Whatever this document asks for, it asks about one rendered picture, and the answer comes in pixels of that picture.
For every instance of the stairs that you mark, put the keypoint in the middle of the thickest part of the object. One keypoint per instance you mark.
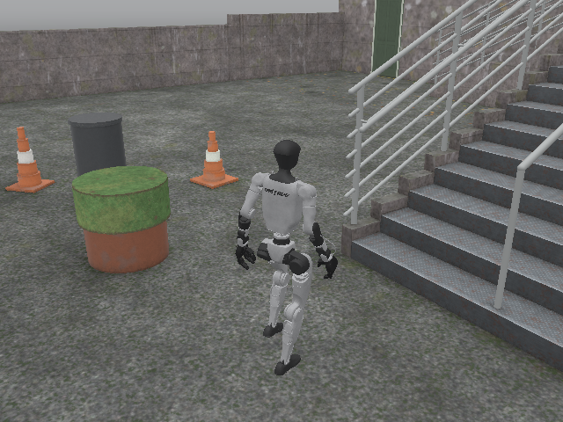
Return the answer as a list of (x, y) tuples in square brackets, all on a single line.
[(447, 244)]

